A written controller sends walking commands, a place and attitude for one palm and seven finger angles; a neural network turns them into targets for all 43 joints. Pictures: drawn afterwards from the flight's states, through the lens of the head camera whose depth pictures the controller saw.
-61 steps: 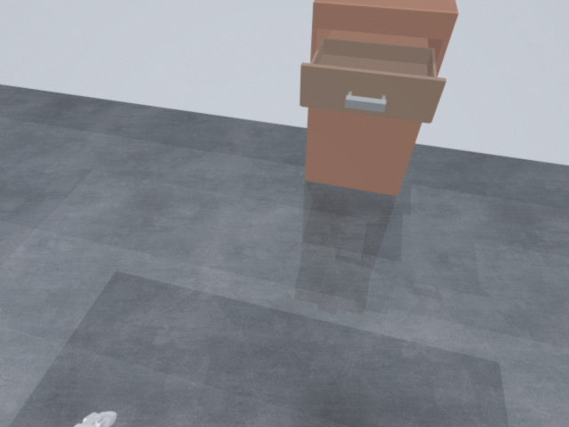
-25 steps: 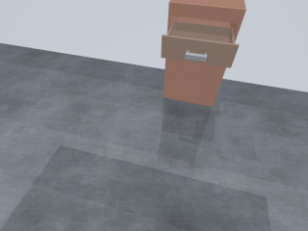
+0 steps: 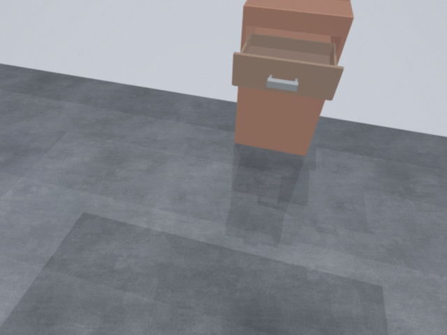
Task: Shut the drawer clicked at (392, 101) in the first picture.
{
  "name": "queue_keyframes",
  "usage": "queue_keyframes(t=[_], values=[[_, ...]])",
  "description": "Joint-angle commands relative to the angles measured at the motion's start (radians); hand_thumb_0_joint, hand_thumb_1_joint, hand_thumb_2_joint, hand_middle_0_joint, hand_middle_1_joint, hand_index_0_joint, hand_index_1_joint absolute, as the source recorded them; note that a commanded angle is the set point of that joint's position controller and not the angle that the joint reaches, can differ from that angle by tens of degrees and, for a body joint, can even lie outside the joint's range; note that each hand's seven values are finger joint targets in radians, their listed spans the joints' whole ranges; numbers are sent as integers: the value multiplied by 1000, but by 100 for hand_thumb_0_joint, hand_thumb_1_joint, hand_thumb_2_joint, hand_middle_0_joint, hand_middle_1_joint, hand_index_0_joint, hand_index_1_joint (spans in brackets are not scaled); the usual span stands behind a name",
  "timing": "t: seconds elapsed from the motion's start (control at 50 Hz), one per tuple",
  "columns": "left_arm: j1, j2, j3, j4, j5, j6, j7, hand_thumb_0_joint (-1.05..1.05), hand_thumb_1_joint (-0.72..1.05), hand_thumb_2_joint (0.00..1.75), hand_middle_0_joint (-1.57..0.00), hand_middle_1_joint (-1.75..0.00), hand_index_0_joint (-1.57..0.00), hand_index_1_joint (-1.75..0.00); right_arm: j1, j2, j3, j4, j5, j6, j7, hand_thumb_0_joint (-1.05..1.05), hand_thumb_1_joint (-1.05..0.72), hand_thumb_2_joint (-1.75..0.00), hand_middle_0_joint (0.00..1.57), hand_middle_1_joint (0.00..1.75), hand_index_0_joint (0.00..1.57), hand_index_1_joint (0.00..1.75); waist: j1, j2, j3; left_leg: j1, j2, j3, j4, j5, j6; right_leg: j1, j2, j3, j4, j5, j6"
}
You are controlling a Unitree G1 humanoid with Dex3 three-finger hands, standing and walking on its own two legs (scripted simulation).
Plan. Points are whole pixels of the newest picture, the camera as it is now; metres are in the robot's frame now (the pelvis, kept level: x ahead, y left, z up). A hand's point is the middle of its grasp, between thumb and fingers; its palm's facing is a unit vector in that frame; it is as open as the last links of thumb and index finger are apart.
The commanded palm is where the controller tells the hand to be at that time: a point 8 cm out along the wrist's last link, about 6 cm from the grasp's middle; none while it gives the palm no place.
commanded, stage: look at it before walking up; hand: left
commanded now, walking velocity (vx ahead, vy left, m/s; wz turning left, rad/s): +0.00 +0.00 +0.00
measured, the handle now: (282, 81) +1.05 -0.18 -0.09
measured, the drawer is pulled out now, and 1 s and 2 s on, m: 0.30 0.30 0.30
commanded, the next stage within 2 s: walk to a spot facing it in 0.22 s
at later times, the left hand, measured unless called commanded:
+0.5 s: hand out of the picture +0.05 +0.23 -0.17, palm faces -0.05 -0.96 -0.28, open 7.4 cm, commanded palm none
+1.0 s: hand out of the picture +0.12 +0.16 -0.17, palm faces -0.20 -0.96 -0.18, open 7.4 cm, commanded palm none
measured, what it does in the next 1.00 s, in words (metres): walks ahead, turning right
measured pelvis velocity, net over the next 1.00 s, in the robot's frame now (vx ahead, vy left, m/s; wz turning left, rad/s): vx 0.15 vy -0.03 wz -0.32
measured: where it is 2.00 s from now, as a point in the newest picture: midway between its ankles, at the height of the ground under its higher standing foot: (267, 291)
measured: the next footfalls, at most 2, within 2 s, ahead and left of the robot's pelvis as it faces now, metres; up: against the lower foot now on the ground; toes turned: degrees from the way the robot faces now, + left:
left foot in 1.08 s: +0.38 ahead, +0.06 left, +0.00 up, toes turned -18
right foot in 1.54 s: +0.37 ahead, -0.26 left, +0.00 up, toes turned -48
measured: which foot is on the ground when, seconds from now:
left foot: down 0.00-0.64, up 0.66-1.00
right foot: down 0.00-1.00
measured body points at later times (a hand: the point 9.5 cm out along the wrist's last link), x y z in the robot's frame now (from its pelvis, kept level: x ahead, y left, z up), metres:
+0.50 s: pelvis +0.01 +0.00 -0.01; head +0.01 +0.00 +0.44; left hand +0.05 +0.28 -0.15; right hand +0.06 -0.27 -0.15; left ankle -0.01 +0.13 -0.75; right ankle -0.01 -0.11 -0.74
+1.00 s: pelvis +0.15 -0.03 -0.01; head +0.18 -0.03 +0.44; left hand +0.13 +0.21 -0.15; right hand +0.22 -0.28 -0.14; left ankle +0.30 +0.09 -0.70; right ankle +0.01 -0.10 -0.75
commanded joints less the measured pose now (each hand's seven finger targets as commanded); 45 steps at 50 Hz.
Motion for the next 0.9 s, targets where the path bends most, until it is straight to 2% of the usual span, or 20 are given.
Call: queue_keyframes(t=[0.0, 0.3, 0.34, 0.36, 0.42, 0.46, 0.48, 0.5, 0.52, 0.56, 0.58, 0.6, 0.62, 0.64, 0.66, 0.68, 0.7, 0.76, 0.8, 0.88], values=[[-33, 203, 47, -59, 3, -17, 19, 0, 90, 90, -20, -30, -20, -30, -43, -200, -37, -57, 5, -20, -17, 0, -90, -90, 20, 30, 20, 30, 2, 7, -50, 6, 105, -85, -52, 185, 38, 1, -125, 109, -60, 188, -25], [-18, 198, 44, -49, 3, -17, 20, 0, 90, 90, -20, -30, -20, -30, -39, -199, -36, -51, 8, -21, -18, 0, -90, -90, 20, 30, 20, 30, 3, 0, -50, 21, 109, -89, -59, 217, 40, 11, -126, 98, -64, 209, -20], [38, 96, 25, -26, 3, 2, 21, 0, 90, 90, -20, -30, -20, -30, 19, -99, -15, -28, 1, -9, -16, 0, -90, -90, 20, 30, 20, 30, 0, 5, -56, 33, 106, -54, -36, 104, 24, -9, -111, 106, -50, 98, -13], [58, 87, 27, -27, 7, 11, 18, 0, 90, 90, -20, -30, -20, -30, 51, -86, -17, -26, -1, -3, -15, 0, -90, -90, 20, 30, 20, 30, -1, -4, -39, 24, 107, -44, -25, 2, 27, -39, -98, 114, -36, -9, -19], [81, 86, 43, -63, 15, 27, 0, 0, 90, 90, -20, -30, -20, -30, 73, -115, -39, -55, -7, 4, -14, 0, -90, -90, 20, 30, 20, 30, 0, 30, 87, -53, 135, -71, -55, -288, 56, -181, -48, 132, 14, -252, -33], [99, 74, 53, -97, 17, 25, -11, 0, 90, 90, -20, -30, -20, -30, 105, -143, -57, -79, -6, 2, -15, 0, -90, -90, 20, 30, 20, 30, -8, 91, 111, -44, 195, -140, -90, -387, 96, -265, -2, 99, 133, -274, -33], [100, 52, 57, -115, 17, 22, -15, 0, 90, 90, -20, -30, -20, -30, 124, -156, -69, -88, -5, -3, -17, 0, -90, -90, 20, 30, 20, 30, -12, 134, 121, -28, 255, -197, -124, -402, 130, -309, 25, 46, 239, -237, -26], [93, 28, 59, -134, 16, 18, -20, 0, 90, 90, -20, -30, -20, -30, 131, -167, -78, -97, -3, -11, -18, 0, -90, -90, 20, 30, 20, 30, -13, 174, 114, -9, 316, -219, -145, -358, 166, -339, 18, -9, 334, -220, -15], [74, 14, 64, -151, 18, 13, -24, 0, 90, 90, -20, -30, -20, -30, 140, -155, -83, -103, -4, -19, -18, 0, -90, -90, 20, 30, 20, 30, -19, 172, 113, 11, 341, -213, -136, -260, 189, -364, -12, -15, 365, -247, -10], [99, -6, 70, -156, 17, 1, -32, 0, 90, 90, -20, -30, -20, -30, 132, -134, -84, -109, -7, -26, -18, 0, -90, -90, 20, 30, 20, 30, -1, 127, 81, 5, 327, -104, -42, -58, 171, -290, -31, -49, 307, -240, -11], [163, -22, 76, -139, 18, -3, -34, 0, 90, 90, -20, -30, -20, -30, 116, -121, -81, -113, -8, -27, -20, 0, -90, -90, 20, 30, 20, 30, 31, 112, 62, -57, 291, -27, 62, -5, 139, -164, -18, -74, 226, -169, -18], [280, -7, 85, -103, 20, -12, -31, 0, 90, 90, -20, -30, -20, -30, 94, -99, -78, -121, -6, -26, -18, 0, -90, -90, 20, 30, 20, 30, 82, 45, 17, -160, 218, 65, 264, -9, 87, 19, -10, -50, 98, -83, -41], [421, 113, 113, -68, 27, -30, -14, 0, 90, 90, -20, -30, -20, -30, 61, -19, -62, -171, 8, -29, -8, 0, -90, -90, 20, 30, 20, 30, 131, -304, -18, -473, 78, 198, 627, -207, 13, 236, -259, 386, -80, -86, -140], [509, 142, 116, -48, 3, -39, 3, 0, 90, 90, -20, -30, -20, -30, -55, -29, -59, -227, 0, -43, -4, 0, -90, -90, 20, 30, 20, 30, 166, -295, 28, -619, 33, 100, 770, -362, 4, 222, -364, 630, -160, 95, -222], [498, 122, 113, -49, 7, -39, 15, 0, 90, 90, -20, -30, -20, -30, -113, -21, -62, -238, -1, -46, -7, 0, -90, -90, 20, 30, 20, 30, 158, -198, 70, -678, 66, 29, 845, -326, 2, 202, -374, 631, -145, 194, -263], [448, 80, 105, -63, 12, -40, 20, 0, 90, 90, -20, -30, -20, -30, -101, -5, -62, -234, -1, -48, -7, 0, -90, -90, 20, 30, 20, 30, 118, -107, 90, -688, 98, 5, 868, -253, -3, 180, -357, 571, -127, 188, -285], [400, 51, 96, -78, 16, -43, 21, 0, 90, 90, -20, -30, -20, -30, -80, 4, -63, -225, -5, -47, -4, 0, -90, -90, 20, 30, 20, 30, 84, -48, 81, -660, 113, 4, 843, -207, -12, 147, -324, 495, -113, 196, -272], [341, 25, 93, -97, 19, -57, 21, 0, 90, 90, -20, -30, -20, -30, -16, 45, -72, -205, -6, -28, 9, 0, -90, -90, 20, 30, 20, 30, 25, -68, 54, -580, 106, 40, 761, -89, -38, 67, -241, 327, -136, 240, -222], [343, 12, 93, -96, 17, -61, 19, 0, 90, 90, -20, -30, -20, -30, -24, 54, -76, -221, -3, -19, 15, 0, -90, -90, 20, 30, 20, 30, 20, -85, 71, -565, 99, 42, 728, -10, -45, 1, -212, 302, -166, 193, -208], [355, 20, 98, -90, 20, -65, 24, 0, 90, 90, -20, -30, -20, -30, -94, 71, -78, -276, 1, -27, 25, 0, -90, -90, 20, 30, 20, 30, 36, -100, 71, -566, 89, 43, 574, 35, -44, 37, -192, 304, -156, 224, -198]])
